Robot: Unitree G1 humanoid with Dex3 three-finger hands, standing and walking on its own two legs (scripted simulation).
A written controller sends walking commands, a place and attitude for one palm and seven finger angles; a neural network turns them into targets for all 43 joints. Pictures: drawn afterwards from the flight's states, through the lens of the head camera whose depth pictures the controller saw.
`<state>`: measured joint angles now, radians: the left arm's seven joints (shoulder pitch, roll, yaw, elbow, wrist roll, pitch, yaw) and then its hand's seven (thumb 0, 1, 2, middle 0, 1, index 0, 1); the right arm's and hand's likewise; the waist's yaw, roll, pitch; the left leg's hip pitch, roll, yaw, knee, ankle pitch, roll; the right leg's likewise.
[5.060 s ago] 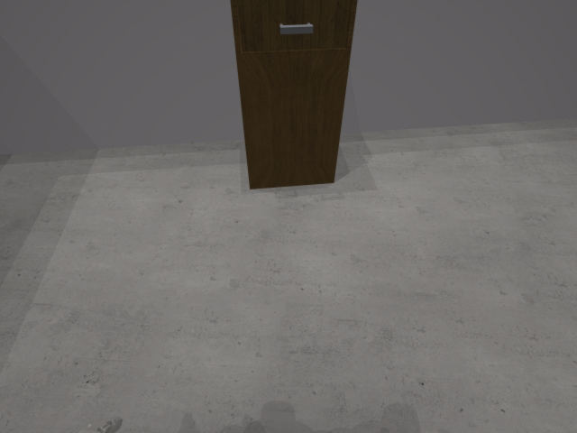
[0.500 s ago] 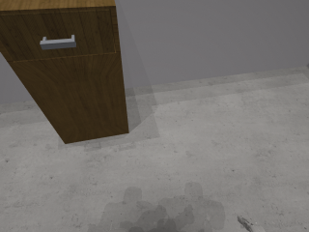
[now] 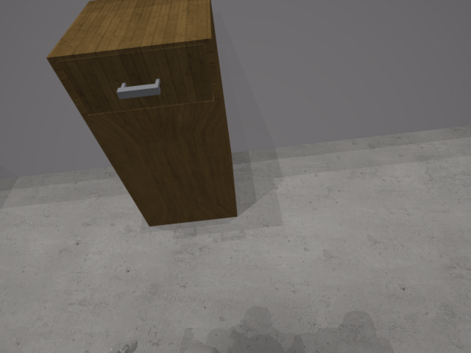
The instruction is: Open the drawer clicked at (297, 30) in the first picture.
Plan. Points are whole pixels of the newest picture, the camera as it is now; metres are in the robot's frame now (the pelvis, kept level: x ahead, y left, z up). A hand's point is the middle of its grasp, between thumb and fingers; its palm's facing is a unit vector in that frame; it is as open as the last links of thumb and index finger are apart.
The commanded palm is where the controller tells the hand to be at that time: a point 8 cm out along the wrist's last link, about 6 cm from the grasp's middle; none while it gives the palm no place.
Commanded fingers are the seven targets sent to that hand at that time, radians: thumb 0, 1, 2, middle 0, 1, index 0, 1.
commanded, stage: take the last steps up to it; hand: left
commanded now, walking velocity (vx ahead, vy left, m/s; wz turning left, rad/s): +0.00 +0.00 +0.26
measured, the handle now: (140, 87) +0.80 +0.32 +0.03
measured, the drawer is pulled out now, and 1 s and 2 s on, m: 0.00 0.00 0.00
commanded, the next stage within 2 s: come to a stop and stand still in 1.08 s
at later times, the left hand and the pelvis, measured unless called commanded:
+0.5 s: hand out of the picture -0.06 +0.22 -0.18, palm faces +0.17 -0.97 -0.17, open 7.4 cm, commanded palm none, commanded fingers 0.00 0.90 0.90 -0.20 -0.30 -0.20 -0.30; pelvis +0.03 +0.05 +0.00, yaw +5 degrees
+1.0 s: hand (165, 284) +0.29 +0.19 -0.17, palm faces +0.09 -0.97 -0.21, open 7.4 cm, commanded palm none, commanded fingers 0.00 0.90 0.90 -0.20 -0.30 -0.20 -0.30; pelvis +0.21 +0.01 -0.01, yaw +4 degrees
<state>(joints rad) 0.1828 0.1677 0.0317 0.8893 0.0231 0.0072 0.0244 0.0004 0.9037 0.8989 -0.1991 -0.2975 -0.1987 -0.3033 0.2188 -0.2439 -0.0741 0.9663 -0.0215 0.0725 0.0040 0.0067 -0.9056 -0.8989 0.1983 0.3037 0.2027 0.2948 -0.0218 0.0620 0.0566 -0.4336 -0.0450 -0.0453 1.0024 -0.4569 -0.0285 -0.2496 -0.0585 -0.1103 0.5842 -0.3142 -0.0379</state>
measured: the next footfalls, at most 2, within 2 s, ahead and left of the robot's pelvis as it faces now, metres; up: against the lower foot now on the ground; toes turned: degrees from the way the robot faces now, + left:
left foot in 0.40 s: +0.01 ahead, +0.14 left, +0.00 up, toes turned +12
right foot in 0.86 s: +0.31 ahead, -0.07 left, +0.00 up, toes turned -5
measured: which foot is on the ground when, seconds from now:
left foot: up 0.00-0.38, down 0.40-0.88, up 0.90-1.00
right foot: down 0.00-0.40, up 0.42-0.84, down 0.86-1.00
